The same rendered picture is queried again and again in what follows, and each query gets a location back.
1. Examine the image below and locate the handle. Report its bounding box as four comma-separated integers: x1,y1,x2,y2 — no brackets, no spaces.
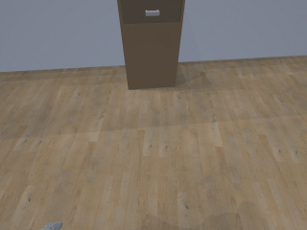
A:
145,10,160,16

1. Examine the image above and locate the drawer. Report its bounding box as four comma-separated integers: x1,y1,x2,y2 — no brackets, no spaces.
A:
121,0,182,25

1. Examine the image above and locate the cabinet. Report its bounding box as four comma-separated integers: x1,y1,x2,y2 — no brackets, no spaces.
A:
117,0,185,90

